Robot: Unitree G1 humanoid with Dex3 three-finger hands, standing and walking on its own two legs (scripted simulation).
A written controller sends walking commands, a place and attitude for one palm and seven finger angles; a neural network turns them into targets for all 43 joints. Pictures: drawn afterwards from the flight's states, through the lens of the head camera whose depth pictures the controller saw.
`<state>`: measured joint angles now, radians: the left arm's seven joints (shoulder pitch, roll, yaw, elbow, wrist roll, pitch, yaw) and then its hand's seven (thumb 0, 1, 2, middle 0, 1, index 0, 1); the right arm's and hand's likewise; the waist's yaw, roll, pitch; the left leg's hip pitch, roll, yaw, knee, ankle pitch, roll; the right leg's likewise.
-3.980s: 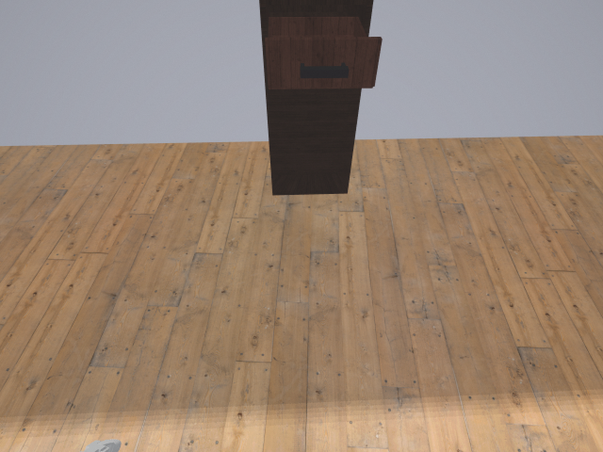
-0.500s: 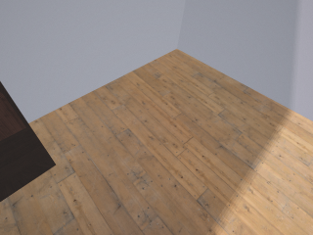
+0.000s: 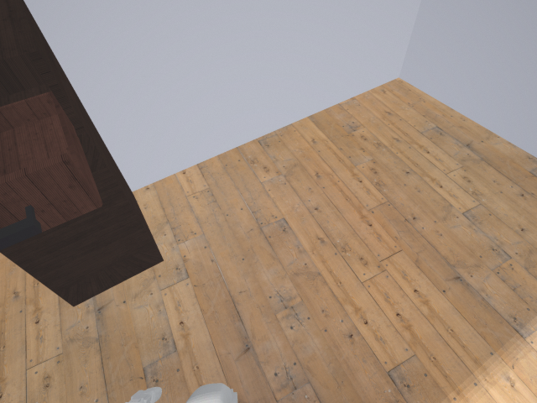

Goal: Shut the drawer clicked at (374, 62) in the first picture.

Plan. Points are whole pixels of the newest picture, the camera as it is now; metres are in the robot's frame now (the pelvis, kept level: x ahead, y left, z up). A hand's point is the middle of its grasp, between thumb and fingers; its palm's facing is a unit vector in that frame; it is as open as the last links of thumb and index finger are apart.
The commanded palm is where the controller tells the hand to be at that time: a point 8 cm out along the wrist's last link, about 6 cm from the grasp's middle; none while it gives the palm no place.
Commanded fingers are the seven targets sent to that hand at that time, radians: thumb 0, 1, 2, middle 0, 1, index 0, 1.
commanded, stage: turn to face it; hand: left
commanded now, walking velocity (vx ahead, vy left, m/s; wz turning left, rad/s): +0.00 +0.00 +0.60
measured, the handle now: out of the picture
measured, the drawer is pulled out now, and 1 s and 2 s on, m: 0.29 0.29 0.29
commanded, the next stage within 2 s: take the last steps up to it in 0.84 s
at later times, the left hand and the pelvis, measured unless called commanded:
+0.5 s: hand out of the picture +0.03 +0.27 -0.16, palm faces +0.31 -0.91 -0.27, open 7.4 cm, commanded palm none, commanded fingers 0.00 0.90 0.90 -0.20 -0.30 -0.20 -0.30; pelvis +0.02 +0.03 +0.00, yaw +17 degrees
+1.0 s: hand out of the picture -0.07 +0.21 -0.19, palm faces +0.55 -0.81 -0.22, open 7.4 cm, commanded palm none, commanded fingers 0.00 0.90 0.90 -0.20 -0.30 -0.20 -0.30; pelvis +0.00 +0.02 -0.01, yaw +32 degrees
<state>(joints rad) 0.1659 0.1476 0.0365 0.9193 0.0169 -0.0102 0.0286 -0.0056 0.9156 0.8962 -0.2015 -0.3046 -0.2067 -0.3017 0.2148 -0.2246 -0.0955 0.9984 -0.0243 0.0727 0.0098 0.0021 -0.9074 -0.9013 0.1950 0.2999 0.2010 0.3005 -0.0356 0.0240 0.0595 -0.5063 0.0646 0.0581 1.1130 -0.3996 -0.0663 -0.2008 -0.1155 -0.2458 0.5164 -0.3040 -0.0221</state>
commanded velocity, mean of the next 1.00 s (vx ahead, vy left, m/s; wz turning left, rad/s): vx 0.02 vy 0.00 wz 0.43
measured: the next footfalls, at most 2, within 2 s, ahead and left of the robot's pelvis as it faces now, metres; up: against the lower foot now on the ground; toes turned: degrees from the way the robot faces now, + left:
left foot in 0.20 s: +0.05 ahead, +0.15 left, +0.00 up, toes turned +16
right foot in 0.62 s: +0.11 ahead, -0.10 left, +0.00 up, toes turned +18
